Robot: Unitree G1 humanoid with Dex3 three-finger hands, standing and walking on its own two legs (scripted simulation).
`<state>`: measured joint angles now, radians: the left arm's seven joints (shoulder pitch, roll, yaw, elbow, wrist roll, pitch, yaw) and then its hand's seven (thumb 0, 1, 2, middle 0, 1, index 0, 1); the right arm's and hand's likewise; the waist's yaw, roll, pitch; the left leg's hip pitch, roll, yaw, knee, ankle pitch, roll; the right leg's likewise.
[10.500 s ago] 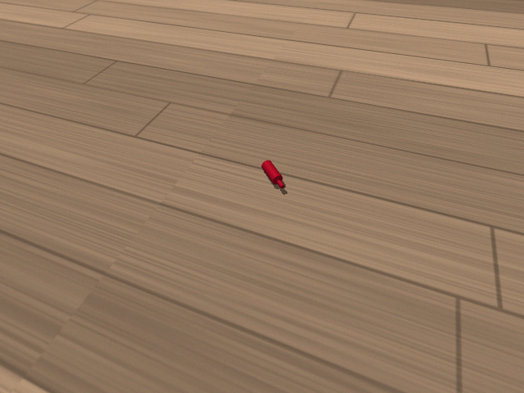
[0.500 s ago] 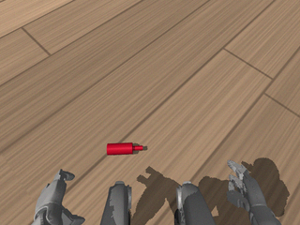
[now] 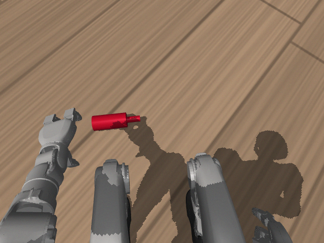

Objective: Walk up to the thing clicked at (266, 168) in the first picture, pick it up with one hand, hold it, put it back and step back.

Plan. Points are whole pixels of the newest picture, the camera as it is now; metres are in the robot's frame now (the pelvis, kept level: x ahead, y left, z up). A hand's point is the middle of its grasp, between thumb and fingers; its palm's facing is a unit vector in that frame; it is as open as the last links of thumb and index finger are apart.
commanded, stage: rise first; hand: left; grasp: from above
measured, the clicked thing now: (117, 120) +0.52 +0.16 -0.39
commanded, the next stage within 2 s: none
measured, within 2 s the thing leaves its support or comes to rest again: neither
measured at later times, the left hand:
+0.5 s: hand (82, 129) +0.44 +0.25 -0.22, palm faces -0.45 -0.02 -0.89, open 14.0 cm
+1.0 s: hand (90, 125) +0.46 +0.23 -0.25, palm faces -0.46 -0.02 -0.89, open 13.9 cm
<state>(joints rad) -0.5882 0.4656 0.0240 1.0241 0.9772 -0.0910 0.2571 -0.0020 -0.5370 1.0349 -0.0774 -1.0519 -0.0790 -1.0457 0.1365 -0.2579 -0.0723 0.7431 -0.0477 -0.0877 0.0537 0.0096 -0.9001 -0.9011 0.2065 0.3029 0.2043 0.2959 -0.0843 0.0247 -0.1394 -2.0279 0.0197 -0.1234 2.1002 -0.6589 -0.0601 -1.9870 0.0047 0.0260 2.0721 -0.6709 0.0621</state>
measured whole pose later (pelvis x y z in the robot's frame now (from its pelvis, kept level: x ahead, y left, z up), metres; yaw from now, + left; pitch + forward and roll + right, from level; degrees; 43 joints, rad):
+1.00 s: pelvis +0.00 +0.01 -0.08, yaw -3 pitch +35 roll -6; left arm -0.93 0.58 0.02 1.43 1.24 -0.15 0.42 0.00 -0.49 0.98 -0.08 -1.04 -0.10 -1.01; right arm 0.15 -0.25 0.01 0.77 -0.14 -0.04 0.12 0.00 -0.90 -0.90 0.21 0.30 0.20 0.30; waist -0.22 0.01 -0.09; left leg -2.29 -0.01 -0.16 2.36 -0.68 -0.06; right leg -2.22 0.02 0.02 2.30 -0.69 0.07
